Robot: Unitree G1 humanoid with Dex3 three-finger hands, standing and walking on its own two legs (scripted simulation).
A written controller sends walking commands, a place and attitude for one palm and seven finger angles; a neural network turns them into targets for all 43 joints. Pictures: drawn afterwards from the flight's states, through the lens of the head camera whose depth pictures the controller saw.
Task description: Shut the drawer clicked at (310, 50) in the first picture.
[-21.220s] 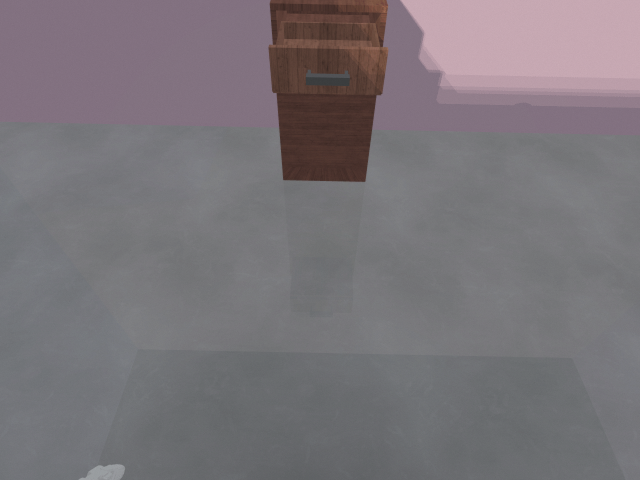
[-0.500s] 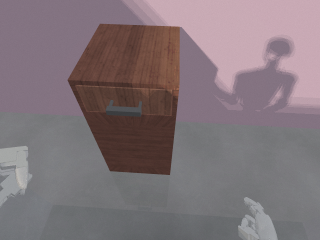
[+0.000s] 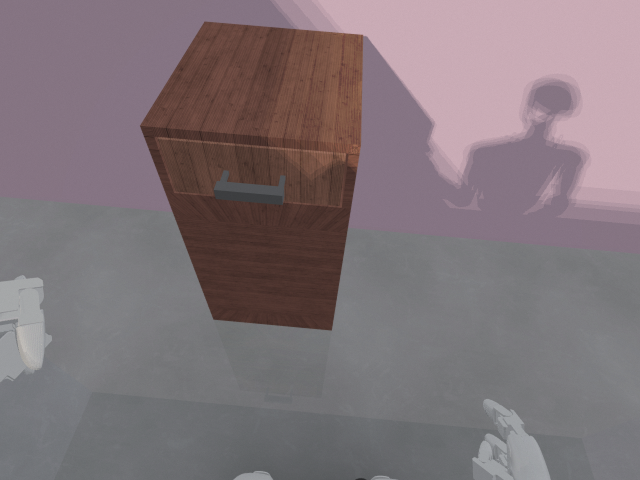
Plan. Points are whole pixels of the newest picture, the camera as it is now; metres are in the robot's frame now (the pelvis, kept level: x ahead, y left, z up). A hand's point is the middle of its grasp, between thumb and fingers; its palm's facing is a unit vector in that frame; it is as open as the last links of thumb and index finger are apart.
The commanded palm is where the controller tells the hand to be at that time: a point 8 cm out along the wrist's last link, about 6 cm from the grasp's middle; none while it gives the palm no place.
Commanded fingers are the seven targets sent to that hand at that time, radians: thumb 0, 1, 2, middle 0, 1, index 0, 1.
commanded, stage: step back with the hand held close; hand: left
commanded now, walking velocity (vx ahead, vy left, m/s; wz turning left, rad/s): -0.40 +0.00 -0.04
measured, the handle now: (251, 185) +0.64 +0.17 -0.07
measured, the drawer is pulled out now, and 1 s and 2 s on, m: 0.00 0.00 0.00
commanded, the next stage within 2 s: stop stepping back and stand still in 0.70 s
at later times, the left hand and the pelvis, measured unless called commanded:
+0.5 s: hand (23, 418) +0.14 +0.23 +0.17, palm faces +0.30 -0.82 -0.49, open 3.3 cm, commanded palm +0.07 +0.28 +0.19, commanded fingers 0.00 0.90 0.90 -1.40 -1.60 -1.40 -1.60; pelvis -0.06 +0.00 +0.00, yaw +1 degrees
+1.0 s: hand out of the picture +0.01 +0.28 +0.19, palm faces +0.33 -0.84 -0.44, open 3.3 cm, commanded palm -0.03 +0.32 +0.19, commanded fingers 0.00 0.90 0.90 -1.40 -1.60 -1.40 -1.60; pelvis -0.17 +0.05 +0.00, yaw -1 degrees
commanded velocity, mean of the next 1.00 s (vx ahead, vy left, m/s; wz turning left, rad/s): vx -0.26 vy -0.01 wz -0.05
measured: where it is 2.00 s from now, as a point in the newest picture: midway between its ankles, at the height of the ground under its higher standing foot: outside the picture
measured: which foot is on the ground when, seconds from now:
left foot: down 0.00-0.94, up 0.96-1.00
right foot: down 0.00-0.22, up 0.24-0.36, down 0.38-0.70, up 0.72-0.92, down 0.94-1.00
